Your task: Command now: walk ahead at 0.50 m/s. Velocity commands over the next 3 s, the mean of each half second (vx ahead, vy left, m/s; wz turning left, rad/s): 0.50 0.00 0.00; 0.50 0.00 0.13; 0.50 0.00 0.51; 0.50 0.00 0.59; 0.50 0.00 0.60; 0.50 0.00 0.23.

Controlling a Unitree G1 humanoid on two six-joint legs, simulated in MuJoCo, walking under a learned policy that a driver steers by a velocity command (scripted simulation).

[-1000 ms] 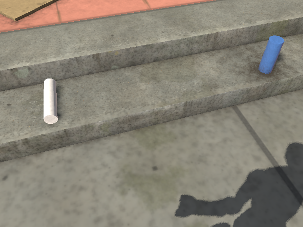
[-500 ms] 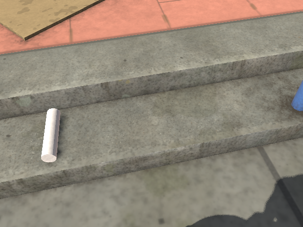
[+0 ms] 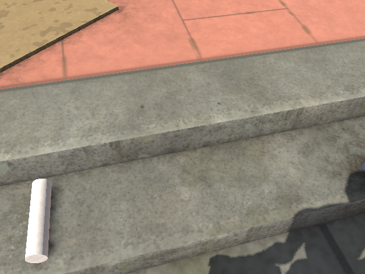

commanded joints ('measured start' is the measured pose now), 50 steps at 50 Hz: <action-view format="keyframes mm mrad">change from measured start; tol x32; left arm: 1 51 41 15 -43 10 13 8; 14 -324 29 1 -175 -4 -5 -26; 21 251 213 69 -16 23 2 -17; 50 230 14 -47 20 70 1 -27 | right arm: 1 0 -140 -26 -34 1 -19 -9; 21 198 -56 13 19 13 -6 -26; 42 -381 78 118 -367 -12 20 -17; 50 208 -254 -31 -171 -41 69 -11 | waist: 1 39 108 -29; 15 -42 130 50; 21 132 -202 -411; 39 46 31 129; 47 -180 -257 -231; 50 -122 344 -492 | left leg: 1 71 278 -242 -235 202 177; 18 277 247 -89 112 590 61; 21 -453 7 -150 941 -445 -45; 29 -499 193 -103 999 -87 -52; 36 -1308 165 -104 1853 -341 -74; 47 -278 -51 147 641 -231 96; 50 360 348 -1117 -74 -184 305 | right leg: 1 -97 -66 34 -59 92 20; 15 -114 15 -23 -604 266 2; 19 519 12 6 -653 298 -100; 21 943 -319 673 -793 209 -298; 26 353 -152 249 -975 131 -182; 40 316 -144 43 -956 34 -112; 43 210 -132 -89 -1174 406 -139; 47 720 -184 -150 -666 1833 -80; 48 615 -157 -108 -443 1680 -58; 50 14 185 122 323 82 18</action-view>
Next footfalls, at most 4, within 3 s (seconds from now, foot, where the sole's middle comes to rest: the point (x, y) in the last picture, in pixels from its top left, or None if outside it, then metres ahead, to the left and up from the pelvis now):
0.38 right None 0.35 -0.15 -0.78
0.96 left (158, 208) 0.68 0.08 -0.64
1.56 right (175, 98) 1.11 0.02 -0.50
2.16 left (86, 87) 1.16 0.39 -0.50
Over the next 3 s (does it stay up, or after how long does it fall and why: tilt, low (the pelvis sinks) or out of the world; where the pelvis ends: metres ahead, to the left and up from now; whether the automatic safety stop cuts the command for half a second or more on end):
stays up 1.40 0.57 0.29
